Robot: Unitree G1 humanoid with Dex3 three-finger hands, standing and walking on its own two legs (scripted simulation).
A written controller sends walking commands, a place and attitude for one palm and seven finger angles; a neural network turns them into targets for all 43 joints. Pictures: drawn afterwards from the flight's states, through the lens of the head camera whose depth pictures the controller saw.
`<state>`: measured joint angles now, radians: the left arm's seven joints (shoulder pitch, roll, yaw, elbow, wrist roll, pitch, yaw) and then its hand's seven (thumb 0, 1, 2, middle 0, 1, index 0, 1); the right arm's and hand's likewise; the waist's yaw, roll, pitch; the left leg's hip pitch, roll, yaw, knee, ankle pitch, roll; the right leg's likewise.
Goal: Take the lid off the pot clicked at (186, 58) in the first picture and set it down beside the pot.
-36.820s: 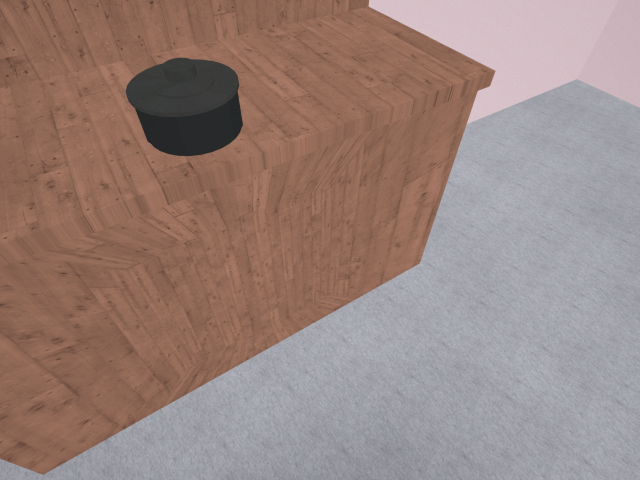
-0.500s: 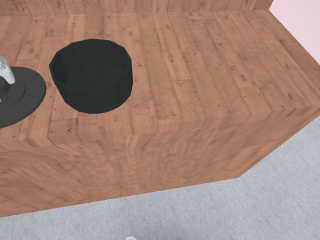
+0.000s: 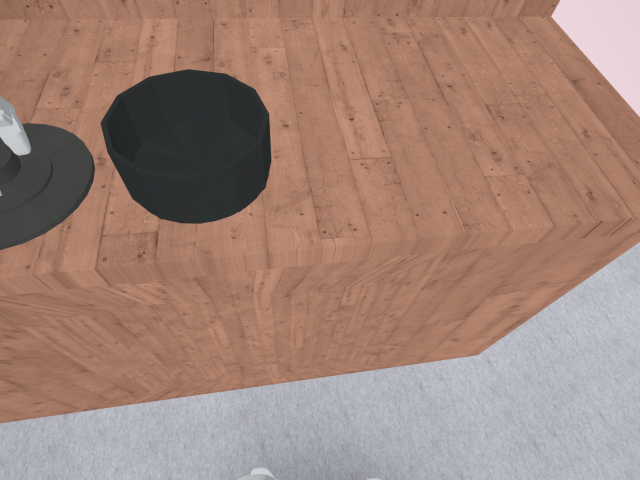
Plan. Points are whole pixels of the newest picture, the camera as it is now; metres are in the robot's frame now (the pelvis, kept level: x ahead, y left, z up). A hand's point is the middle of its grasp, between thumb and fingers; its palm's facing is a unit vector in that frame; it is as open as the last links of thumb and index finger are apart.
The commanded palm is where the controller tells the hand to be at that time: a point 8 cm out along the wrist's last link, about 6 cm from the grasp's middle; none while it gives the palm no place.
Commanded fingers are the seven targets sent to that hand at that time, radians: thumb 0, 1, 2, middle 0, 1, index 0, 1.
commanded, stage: open the fingers wide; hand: left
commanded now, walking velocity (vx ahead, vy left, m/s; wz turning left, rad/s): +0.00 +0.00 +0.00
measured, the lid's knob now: out of the picture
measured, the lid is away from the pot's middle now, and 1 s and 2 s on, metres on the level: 0.23 0.23 0.23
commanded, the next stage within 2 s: raise the empty hand in 0.44 s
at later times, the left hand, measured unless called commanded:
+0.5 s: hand out of the picture +0.45 +0.37 +0.12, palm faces -0.39 -0.15 -0.91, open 10.9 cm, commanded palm +0.47 +0.37 +0.18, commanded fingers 0.00 -0.09 0.81 -0.42 -0.72 -0.42 -0.72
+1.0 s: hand out of the picture +0.45 +0.38 +0.16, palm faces -0.35 -0.12 -0.93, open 11.0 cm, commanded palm +0.46 +0.37 +0.24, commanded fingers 0.00 -0.09 0.81 -0.42 -0.72 -0.42 -0.72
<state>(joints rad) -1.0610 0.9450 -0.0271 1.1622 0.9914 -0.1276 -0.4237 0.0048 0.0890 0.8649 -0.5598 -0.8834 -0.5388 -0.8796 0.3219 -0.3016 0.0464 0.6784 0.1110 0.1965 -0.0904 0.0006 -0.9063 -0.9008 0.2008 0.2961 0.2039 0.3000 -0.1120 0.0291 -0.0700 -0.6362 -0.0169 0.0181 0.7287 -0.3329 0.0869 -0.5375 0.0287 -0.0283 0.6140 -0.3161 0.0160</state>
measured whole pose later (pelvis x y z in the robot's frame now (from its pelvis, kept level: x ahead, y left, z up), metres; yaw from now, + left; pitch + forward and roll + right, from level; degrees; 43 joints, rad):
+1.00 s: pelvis +0.00 +0.01 +0.00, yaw +0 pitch +12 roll -4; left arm -1.09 0.92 -0.04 1.10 0.99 -0.07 -0.45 0.00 -0.08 0.81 -0.44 -0.71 -0.44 -0.72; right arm 0.31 -0.29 0.05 0.66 0.11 0.22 -0.07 0.00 -0.91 -0.90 0.20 0.30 0.20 0.30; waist -0.11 0.04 -0.07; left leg -0.58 -0.03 0.02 0.69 -0.32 0.10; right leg -0.48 0.02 -0.02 0.56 -0.30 0.02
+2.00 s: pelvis +0.01 +0.00 +0.02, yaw +1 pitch +11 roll -3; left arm -1.28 0.98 -0.08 1.12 1.03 0.04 -0.53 0.00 -0.09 0.81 -0.44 -0.71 -0.44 -0.72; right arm 0.31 -0.30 0.06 0.67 0.11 0.20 -0.05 0.00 -0.91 -0.90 0.20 0.30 0.20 0.30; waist -0.12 0.03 -0.05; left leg -0.49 -0.04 0.02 0.57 -0.28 0.08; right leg -0.40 0.01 -0.02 0.47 -0.27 0.01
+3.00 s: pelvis +0.03 -0.06 +0.03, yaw -1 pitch -1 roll +0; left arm -0.33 0.55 0.49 0.15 -0.08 -0.07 0.07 0.00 0.26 0.84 -0.36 -0.56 -0.35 -0.57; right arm 0.22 -0.30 0.03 0.69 0.06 0.00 -0.05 0.01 -0.91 -0.90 0.20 0.30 0.20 0.30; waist 0.02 0.05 0.01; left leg -0.13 0.02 0.04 0.38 -0.24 0.01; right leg -0.07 0.07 0.01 0.32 -0.23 -0.05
